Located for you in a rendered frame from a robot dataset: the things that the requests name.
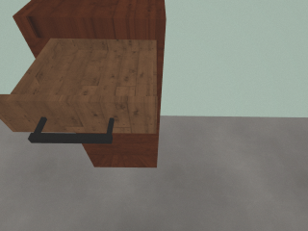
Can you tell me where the drawer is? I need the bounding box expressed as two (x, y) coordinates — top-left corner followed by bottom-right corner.
(0, 38), (158, 134)

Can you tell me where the handle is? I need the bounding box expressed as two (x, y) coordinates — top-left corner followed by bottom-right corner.
(28, 116), (115, 144)

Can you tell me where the cabinet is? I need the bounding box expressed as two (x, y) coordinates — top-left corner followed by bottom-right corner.
(13, 0), (167, 167)

